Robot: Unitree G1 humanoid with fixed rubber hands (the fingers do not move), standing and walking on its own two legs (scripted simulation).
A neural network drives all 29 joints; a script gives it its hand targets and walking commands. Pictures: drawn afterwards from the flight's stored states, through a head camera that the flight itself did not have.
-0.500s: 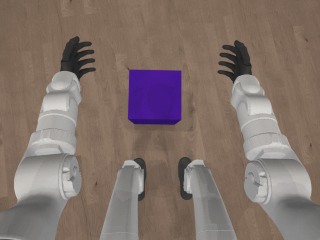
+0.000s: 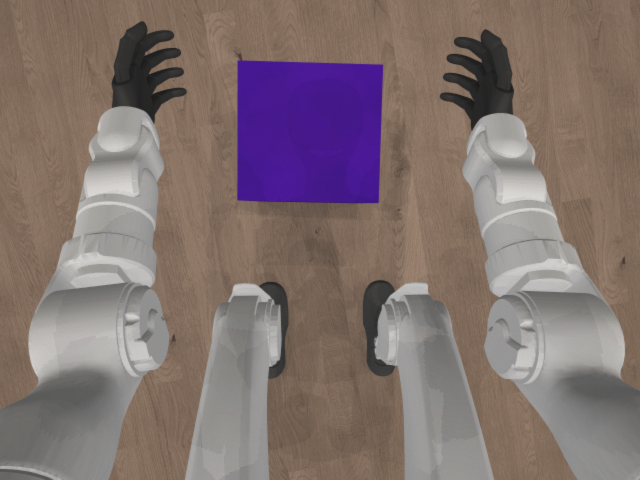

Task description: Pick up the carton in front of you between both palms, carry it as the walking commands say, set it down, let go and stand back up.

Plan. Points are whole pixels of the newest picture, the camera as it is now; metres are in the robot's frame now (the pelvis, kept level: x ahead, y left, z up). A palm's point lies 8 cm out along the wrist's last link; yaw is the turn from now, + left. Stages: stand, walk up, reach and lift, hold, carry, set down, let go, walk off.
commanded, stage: reach and lift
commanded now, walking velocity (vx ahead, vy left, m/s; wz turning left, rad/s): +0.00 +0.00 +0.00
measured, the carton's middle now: (309, 145) +0.49 +0.04 -0.42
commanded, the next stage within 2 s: none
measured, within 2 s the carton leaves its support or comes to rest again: leaves its support in 1.34 s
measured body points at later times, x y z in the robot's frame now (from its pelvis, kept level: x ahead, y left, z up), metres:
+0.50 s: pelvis -0.05 +0.00 -0.17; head +0.32 +0.02 +0.08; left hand +0.50 +0.22 -0.35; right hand +0.50 -0.16 -0.35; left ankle +0.07 +0.11 -0.51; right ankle +0.07 -0.13 -0.51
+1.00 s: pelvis -0.05 +0.00 -0.17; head +0.32 +0.03 +0.08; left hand +0.50 +0.19 -0.36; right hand +0.50 -0.13 -0.35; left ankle +0.07 +0.11 -0.51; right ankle +0.07 -0.13 -0.51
